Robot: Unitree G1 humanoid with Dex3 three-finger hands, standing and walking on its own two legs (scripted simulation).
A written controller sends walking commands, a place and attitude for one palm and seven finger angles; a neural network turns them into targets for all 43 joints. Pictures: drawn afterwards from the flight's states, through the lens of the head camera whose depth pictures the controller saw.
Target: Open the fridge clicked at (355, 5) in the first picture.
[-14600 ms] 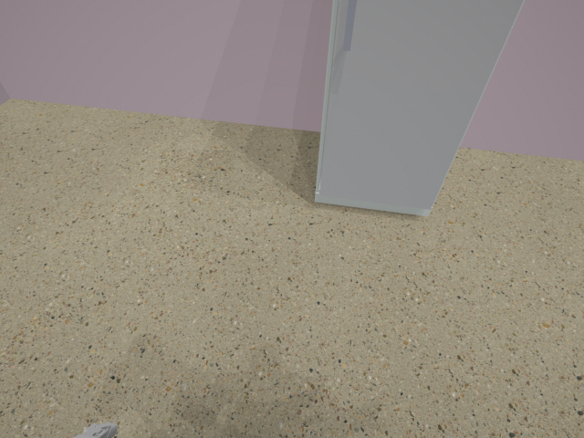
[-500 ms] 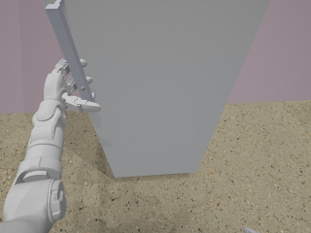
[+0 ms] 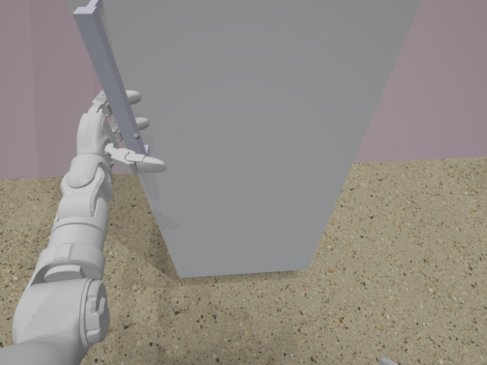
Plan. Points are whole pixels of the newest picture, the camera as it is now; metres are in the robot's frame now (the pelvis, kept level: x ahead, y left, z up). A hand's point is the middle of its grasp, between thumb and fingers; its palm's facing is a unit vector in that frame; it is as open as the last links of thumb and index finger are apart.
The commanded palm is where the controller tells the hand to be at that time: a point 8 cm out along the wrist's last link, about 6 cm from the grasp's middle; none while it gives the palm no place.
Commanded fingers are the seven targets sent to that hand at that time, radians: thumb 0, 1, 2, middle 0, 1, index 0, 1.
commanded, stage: slide the fingers in behind the handle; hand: left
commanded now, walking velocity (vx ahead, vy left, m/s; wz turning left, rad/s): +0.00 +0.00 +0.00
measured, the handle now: (124, 100) +0.50 +0.22 +0.18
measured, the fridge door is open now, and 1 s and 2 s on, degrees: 0 0 0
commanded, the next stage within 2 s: grip the handle and tug to test in 0.32 s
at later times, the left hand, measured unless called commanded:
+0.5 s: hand (137, 136) +0.44 +0.19 +0.15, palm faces +0.08 -1.00 +0.00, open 13.9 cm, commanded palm +0.42 +0.23 +0.15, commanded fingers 0.00 -0.27 0.40 -0.32 -1.23 -0.32 -1.23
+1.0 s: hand (138, 134) +0.45 +0.19 +0.15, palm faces +0.09 -1.00 +0.01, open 7.1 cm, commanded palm +0.42 +0.24 +0.15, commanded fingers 0.00 0.90 0.90 -0.45 -1.40 -0.45 -1.40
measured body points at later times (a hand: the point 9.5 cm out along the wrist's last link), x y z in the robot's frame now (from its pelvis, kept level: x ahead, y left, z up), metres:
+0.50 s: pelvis +0.00 +0.00 +0.00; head +0.03 +0.00 +0.45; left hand +0.43 +0.24 +0.15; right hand +0.09 -0.25 -0.11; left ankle +0.00 +0.12 -0.73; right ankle +0.00 -0.13 -0.73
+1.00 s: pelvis +0.00 +0.00 +0.00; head +0.03 +0.00 +0.45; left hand +0.44 +0.24 +0.15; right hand +0.09 -0.26 -0.11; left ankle +0.00 +0.12 -0.73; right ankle +0.00 -0.13 -0.73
